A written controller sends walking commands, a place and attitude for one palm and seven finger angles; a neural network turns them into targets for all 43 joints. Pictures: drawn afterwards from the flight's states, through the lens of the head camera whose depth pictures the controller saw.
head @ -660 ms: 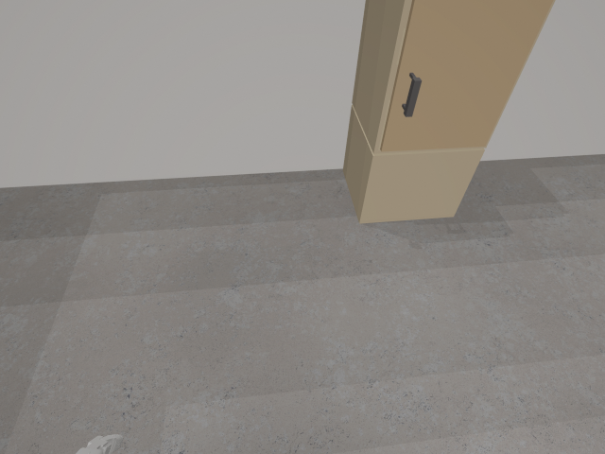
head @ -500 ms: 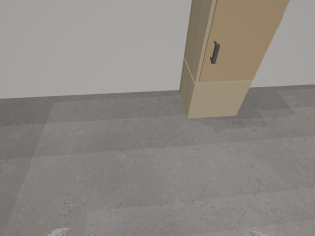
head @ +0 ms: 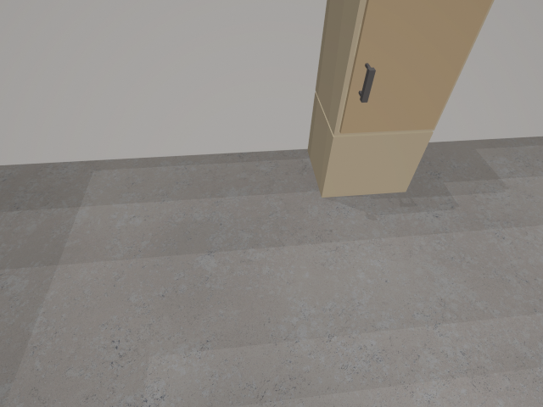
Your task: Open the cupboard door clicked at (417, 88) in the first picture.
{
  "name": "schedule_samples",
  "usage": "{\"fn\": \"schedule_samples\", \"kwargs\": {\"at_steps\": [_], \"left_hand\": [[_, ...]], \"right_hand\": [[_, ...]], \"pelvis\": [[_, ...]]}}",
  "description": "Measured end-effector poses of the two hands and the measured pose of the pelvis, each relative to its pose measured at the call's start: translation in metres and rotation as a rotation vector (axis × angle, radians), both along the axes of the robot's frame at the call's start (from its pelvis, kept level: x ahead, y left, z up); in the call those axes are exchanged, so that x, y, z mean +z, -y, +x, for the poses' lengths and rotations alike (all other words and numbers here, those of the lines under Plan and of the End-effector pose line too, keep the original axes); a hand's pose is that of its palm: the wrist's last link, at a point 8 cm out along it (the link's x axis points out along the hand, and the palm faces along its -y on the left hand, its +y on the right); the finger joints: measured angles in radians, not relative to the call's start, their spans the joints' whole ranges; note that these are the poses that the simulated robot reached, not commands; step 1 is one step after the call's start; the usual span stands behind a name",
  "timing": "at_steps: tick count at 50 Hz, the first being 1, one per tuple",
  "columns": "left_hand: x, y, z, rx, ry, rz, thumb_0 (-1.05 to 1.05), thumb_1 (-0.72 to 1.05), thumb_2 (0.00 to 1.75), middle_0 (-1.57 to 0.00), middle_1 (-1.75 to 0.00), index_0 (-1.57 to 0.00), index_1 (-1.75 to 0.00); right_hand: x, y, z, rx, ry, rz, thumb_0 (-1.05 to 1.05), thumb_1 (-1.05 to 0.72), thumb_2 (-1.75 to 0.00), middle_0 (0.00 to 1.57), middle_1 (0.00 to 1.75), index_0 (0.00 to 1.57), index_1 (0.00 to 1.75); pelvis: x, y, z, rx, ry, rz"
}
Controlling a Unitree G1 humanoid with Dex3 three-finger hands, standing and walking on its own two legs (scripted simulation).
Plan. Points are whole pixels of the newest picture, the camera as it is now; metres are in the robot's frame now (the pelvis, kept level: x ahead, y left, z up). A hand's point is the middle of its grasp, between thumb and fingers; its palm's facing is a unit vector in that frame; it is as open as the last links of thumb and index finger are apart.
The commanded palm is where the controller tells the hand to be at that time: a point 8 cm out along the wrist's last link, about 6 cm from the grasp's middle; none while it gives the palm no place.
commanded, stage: stand and wait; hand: left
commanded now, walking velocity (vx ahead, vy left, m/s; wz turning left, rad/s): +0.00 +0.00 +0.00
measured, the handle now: (365, 82) +1.21 -0.29 -0.11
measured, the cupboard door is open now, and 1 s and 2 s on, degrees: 0 0 0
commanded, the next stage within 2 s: look at it before walking up in 0.16 s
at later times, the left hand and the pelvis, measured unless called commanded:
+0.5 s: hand out of the picture +0.08 +0.23 -0.15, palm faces -0.03 -0.94 -0.33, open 7.4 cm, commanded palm none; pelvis +0.00 -0.01 +0.00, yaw +0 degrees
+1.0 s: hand out of the picture +0.08 +0.24 -0.16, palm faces -0.03 -0.94 -0.33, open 7.4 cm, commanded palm none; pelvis +0.01 -0.01 +0.00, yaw -2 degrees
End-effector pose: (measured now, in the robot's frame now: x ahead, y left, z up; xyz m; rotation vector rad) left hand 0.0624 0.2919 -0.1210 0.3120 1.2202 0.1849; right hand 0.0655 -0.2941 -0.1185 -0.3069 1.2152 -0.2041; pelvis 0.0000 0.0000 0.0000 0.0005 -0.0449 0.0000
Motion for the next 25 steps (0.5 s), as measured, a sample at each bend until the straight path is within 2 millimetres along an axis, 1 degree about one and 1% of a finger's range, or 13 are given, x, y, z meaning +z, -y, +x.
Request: {"fn": "schedule_samples", "kwargs": {"at_steps": [10,25], "left_hand": [[0.003,0.005,0.007,-0.007,0.018,0.002,0.01,0.91,0.90,-0.20,-0.30,-0.20,-0.30],[0.003,0.012,0.013,-0.007,0.024,-0.005,0.01,0.91,0.90,-0.20,-0.30,-0.20,-0.30]], "right_hand": [[-0.002,0.002,-0.004,-0.001,-0.009,0.009,0.01,-0.91,-0.89,0.21,0.30,0.20,0.30],[0.000,0.006,0.008,0.006,0.008,0.009,0.01,-0.91,-0.89,0.21,0.30,0.20,0.30]], "pelvis": [[0.001,0.004,-0.002,0.001,-0.004,0.002],[0.002,0.009,0.003,0.001,-0.005,0.002]]}}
